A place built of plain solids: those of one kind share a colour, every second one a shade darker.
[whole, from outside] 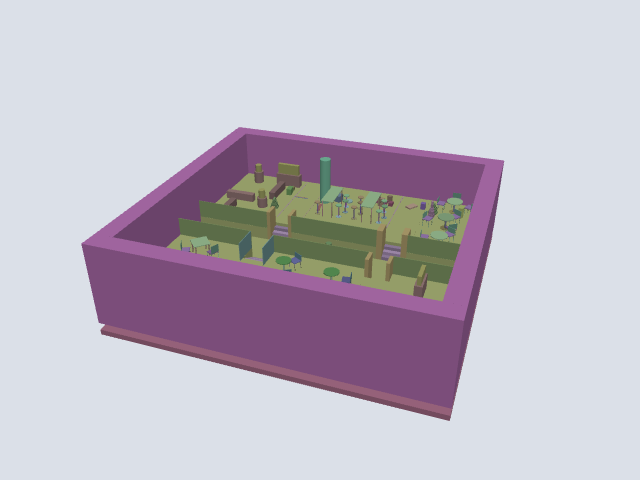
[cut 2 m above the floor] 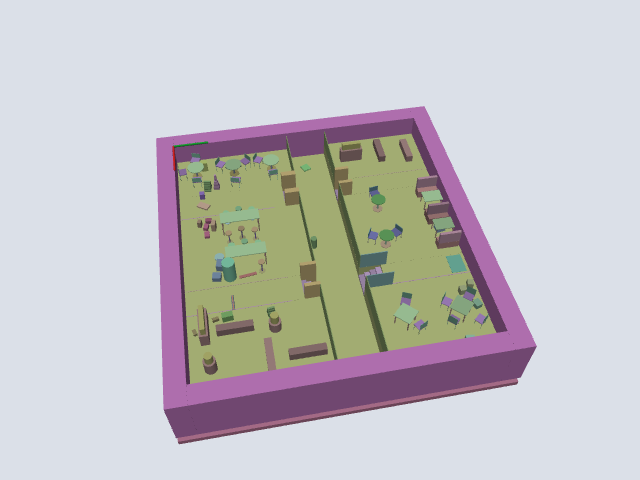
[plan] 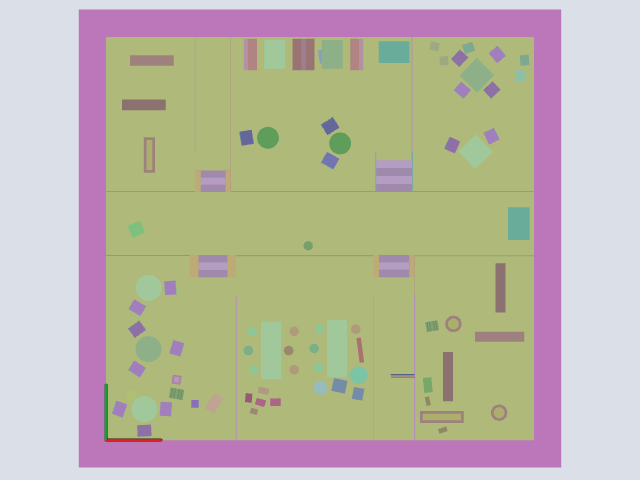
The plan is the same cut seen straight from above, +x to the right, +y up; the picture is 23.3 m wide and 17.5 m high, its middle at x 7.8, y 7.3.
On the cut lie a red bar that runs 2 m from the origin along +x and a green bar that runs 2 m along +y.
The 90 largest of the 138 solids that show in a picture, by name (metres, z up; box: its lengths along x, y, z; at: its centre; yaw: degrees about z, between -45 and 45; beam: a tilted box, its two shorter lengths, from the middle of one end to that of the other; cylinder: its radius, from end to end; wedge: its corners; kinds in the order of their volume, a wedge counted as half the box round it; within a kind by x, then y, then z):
{
 "wall_1": {"box": [1.0, 14.7, 4.6], "at": [-0.5, 7.35, 1.3]},
 "wall_2": {"box": [17.6, 1.0, 4.6], "at": [7.8, -0.5, 1.3]},
 "wall_3": {"box": [17.6, 1.0, 4.6], "at": [7.8, 15.2, 1.3]},
 "wall_4": {"box": [1.0, 14.7, 4.6], "at": [16.1, 7.35, 1.3]},
 "floor_1": {"box": [3.05, 6.75, 1.0], "at": [1.52, 3.38, 0.25]},
 "floor_2": {"box": [3.25, 5.65, 1.0], "at": [1.62, 11.88, 0.25]},
 "floor_3": {"box": [1.7, 5.94, 1.0], "at": [3.9, 2.97, 0.25]},
 "floor_4": {"box": [1.3, 4.87, 1.0], "at": [3.9, 12.27, 0.25]},
 "floor_5": {"box": [5.3, 5.65, 1.0], "at": [7.2, 11.88, 0.25]},
 "floor_6": {"box": [5.0, 6.75, 1.0], "at": [7.25, 3.38, 0.25]},
 "floor_7": {"box": [15.6, 2.3, 1.0], "at": [7.8, 7.9, -0.5]},
 "floor_8": {"box": [1.5, 5.94, 1.0], "at": [10.5, 2.97, 0.25]},
 "floor_9": {"box": [1.3, 4.49, 1.0], "at": [10.5, 12.46, 0.25]},
 "floor_10": {"box": [4.45, 5.65, 1.0], "at": [13.38, 11.88, 0.25]},
 "floor_11": {"box": [4.35, 6.75, 1.0], "at": [13.43, 3.38, 0.25]},
 "floor_base_1": {"box": [15.6, 6.65, 0.3], "at": [7.8, 3.33, -0.82]},
 "floor_base_2": {"box": [17.6, 16.7, 0.3], "at": [7.8, 7.35, -1.57]},
 "piece_1": {"box": [1.6, 0.39, 0.43], "at": [1.38, 12.23, 0.97]},
 "piece_2": {"box": [0.41, 1.3, 0.85], "at": [1.58, 10.4, 1.18]},
 "piece_3": {"box": [1.6, 0.39, 0.43], "at": [1.67, 13.85, 0.97]},
 "piece_4": {"box": [1.6, 0.44, 0.8], "at": [12.24, 0.84, 1.15]},
 "piece_5": {"box": [0.37, 1.8, 0.47], "at": [12.47, 2.32, 0.98]},
 "piece_6": {"cylinder": 0.3, "from": [12.66, 4.24, 0.75], "to": [12.66, 4.24, 1.35]},
 "piece_7": {"cylinder": 0.3, "from": [14.33, 1.0, 0.75], "to": [14.33, 1.0, 1.5]},
 "piece_8": {"box": [1.8, 0.37, 0.47], "at": [14.35, 3.78, 0.98]},
 "piece_9": {"box": [0.37, 1.8, 0.47], "at": [14.38, 5.56, 0.98]},
 "step_tread_1": {"box": [1.05, 0.27, 0.81], "at": [3.9, 6.08, 0.16]},
 "step_tread_2": {"box": [1.05, 0.27, 0.62], "at": [3.9, 6.34, 0.06]},
 "step_tread_3": {"box": [1.05, 0.27, 0.44], "at": [3.9, 6.62, -0.03]},
 "step_tread_4": {"box": [0.9, 0.26, 0.44], "at": [3.9, 9.18, -0.03]},
 "step_tread_5": {"box": [0.9, 0.26, 0.62], "at": [3.9, 9.44, 0.06]},
 "step_tread_6": {"box": [0.9, 0.26, 0.81], "at": [3.9, 9.7, 0.16]},
 "step_tread_7": {"box": [1.1, 0.27, 0.81], "at": [10.5, 6.08, 0.16]},
 "step_tread_8": {"box": [1.1, 0.27, 0.62], "at": [10.5, 6.34, 0.06]},
 "step_tread_9": {"box": [1.1, 0.27, 0.44], "at": [10.5, 6.62, -0.03]},
 "step_tread_10": {"box": [1.3, 0.29, 0.4], "at": [10.5, 9.2, -0.05]},
 "step_tread_11": {"box": [1.3, 0.29, 0.55], "at": [10.5, 9.49, 0.03]},
 "step_tread_12": {"box": [1.3, 0.29, 0.7], "at": [10.5, 9.78, 0.1]},
 "step_tread_13": {"box": [1.3, 0.29, 0.85], "at": [10.5, 10.07, 0.17]},
 "flank_1": {"box": [0.33, 0.81, 2.05], "at": [3.21, 6.34, 0.78]},
 "flank_2": {"box": [0.2, 0.78, 2.05], "at": [3.35, 9.44, 0.78]},
 "flank_3": {"box": [0.2, 0.78, 2.05], "at": [4.45, 9.44, 0.78]},
 "flank_4": {"box": [0.33, 0.81, 2.05], "at": [4.59, 6.34, 0.78]},
 "flank_5": {"box": [0.2, 0.81, 2.05], "at": [9.85, 6.34, 0.78]},
 "flank_6": {"box": [0.2, 0.81, 2.05], "at": [11.15, 6.34, 0.78]},
 "rail_rim_1": {"box": [3.05, 0.04, 1.05], "at": [1.52, 6.73, 1.27]},
 "rail_rim_2": {"box": [3.25, 0.04, 1.05], "at": [1.62, 9.07, 1.28]},
 "rail_rim_3": {"box": [5.3, 0.04, 1.05], "at": [7.2, 9.07, 1.27]},
 "rail_rim_4": {"box": [5.0, 0.04, 1.05], "at": [7.25, 6.73, 1.28]},
 "rail_rim_5": {"box": [4.45, 0.04, 1.05], "at": [13.38, 9.07, 1.27]},
 "rail_rim_6": {"box": [4.35, 0.04, 1.05], "at": [13.43, 6.73, 1.27]},
 "column_asa_1": {"cylinder": 0.33, "from": [9.21, 2.37, 0.75], "to": [9.21, 2.37, 3.6]},
 "bench_seat_1": {"box": [0.48, 1.15, 0.45], "at": [5.26, 14.06, 0.97]},
 "bench_seat_2": {"box": [0.8, 1.15, 0.45], "at": [7.2, 14.06, 0.97]},
 "bench_seat_3": {"box": [0.48, 1.15, 0.45], "at": [9.14, 14.06, 0.97]},
 "plant_1": {"box": [0.21, 1.1, 0.51], "at": [1.58, 10.4, 1.86]},
 "plant_2": {"box": [1.4, 0.24, 0.66], "at": [12.24, 0.84, 1.88]},
 "plant_3": {"cylinder": 0.2, "from": [12.66, 4.24, 1.35], "to": [12.66, 4.24, 1.86]},
 "plant_4": {"cylinder": 0.2, "from": [14.33, 1.0, 1.5], "to": [14.33, 1.0, 1.96]},
 "bench_back_1": {"box": [0.16, 1.15, 0.7], "at": [5.1, 14.06, 1.55]},
 "bench_back_2": {"box": [0.16, 1.15, 0.7], "at": [7.2, 14.06, 1.55]},
 "bench_back_3": {"box": [0.16, 1.15, 0.7], "at": [9.3, 14.06, 1.55]},
 "top_1": {"cylinder": 0.47, "from": [1.4, 1.14, 1.44], "to": [1.4, 1.14, 1.48]},
 "top_2": {"cylinder": 0.47, "from": [1.55, 3.32, 1.44], "to": [1.55, 3.32, 1.48]},
 "top_3": {"cylinder": 0.47, "from": [1.56, 5.56, 1.44], "to": [1.56, 5.56, 1.48]},
 "top_4": {"box": [0.74, 2.1, 0.042], "at": [6.02, 3.27, 1.82]},
 "top_5": {"box": [0.77, 1.05, 0.046], "at": [6.15, 14.06, 1.46]},
 "top_6": {"box": [0.77, 1.05, 0.046], "at": [8.25, 14.06, 1.46]},
 "top_7": {"box": [0.74, 2.1, 0.042], "at": [8.42, 3.35, 1.82]},
 "top_8": {"box": [0.9, 0.9, 0.042], "at": [13.47, 10.52, 1.46], "yaw": 44.1},
 "top_9": {"box": [0.9, 0.9, 0.042], "at": [13.52, 13.31, 1.46], "yaw": -44.4},
 "carton_1": {"box": [0.48, 0.49, 0.3], "at": [8.0, 14.01, 0.9], "yaw": 8.7},
 "carton_2": {"box": [0.51, 0.48, 0.41], "at": [8.51, 1.98, 0.96], "yaw": -12.7},
 "carton_3": {"box": [0.39, 0.44, 0.29], "at": [9.19, 1.69, 0.9], "yaw": -10.0},
 "rail_1": {"box": [0.04, 1.42, 1.05], "at": [9.83, 9.8, 1.27]},
 "rail_2": {"box": [0.04, 1.42, 1.05], "at": [11.17, 9.8, 1.27]},
 "step_stool_1": {"box": [0.4, 0.35, 0.28], "at": [13.22, 14.3, 0.89], "yaw": 19.4},
 "step_stool_2": {"box": [0.38, 0.43, 0.25], "at": [15.11, 13.29, 0.88], "yaw": -9.0},
 "step_stool_3": {"box": [0.33, 0.38, 0.25], "at": [15.26, 13.86, 0.88], "yaw": 4.9},
 "low_mat_1": {"box": [1.12, 0.8, 0.06], "at": [10.5, 14.15, 0.73]},
 "low_mat_2": {"box": [0.8, 1.2, 0.06], "at": [15.05, 7.9, -0.02]},
 "cable_reel_1": {"box": [0.33, 0.31, 0.31], "at": [11.98, 14.36, 0.91], "yaw": -12.0},
 "cable_reel_2": {"box": [0.32, 0.33, 0.39], "at": [12.32, 13.84, 0.94], "yaw": 3.3},
 "bin_1": {"box": [0.3, 0.36, 0.64], "at": [0.92, 1.62, 1.07], "yaw": 2.5},
 "bag_1": {"box": [0.31, 0.55, 0.4], "at": [11.73, 2.01, 0.95], "yaw": 6.0},
 "edge_bin_1": {"cylinder": 0.17, "from": [7.37, 7.09, 0.0], "to": [7.37, 7.09, 0.69]},
 "backpack_1": {"box": [0.39, 0.23, 0.53], "at": [5.74, 1.8, 1.02], "yaw": -11.4},
 "inway_carton_folded_1": {"box": [0.4, 0.66, 0.14], "at": [3.94, 1.34, 0.77], "yaw": -33.5},
 "edge_backpack_1": {"box": [0.28, 0.28, 0.39], "at": [3.24, 1.33, 0.94]},
 "inway_hose_coil_1": {"box": [0.5, 0.47, 0.12], "at": [1.11, 7.7, 0.01], "yaw": 22.6}
}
